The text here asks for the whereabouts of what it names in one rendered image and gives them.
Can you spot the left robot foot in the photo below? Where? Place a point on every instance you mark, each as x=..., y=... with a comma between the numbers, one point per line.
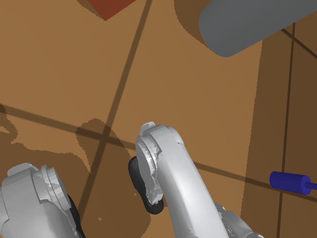
x=76, y=218

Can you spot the right robot foot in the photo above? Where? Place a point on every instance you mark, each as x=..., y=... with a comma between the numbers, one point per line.
x=140, y=187

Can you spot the right robot hand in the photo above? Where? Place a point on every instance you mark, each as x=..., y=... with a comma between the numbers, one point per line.
x=234, y=225

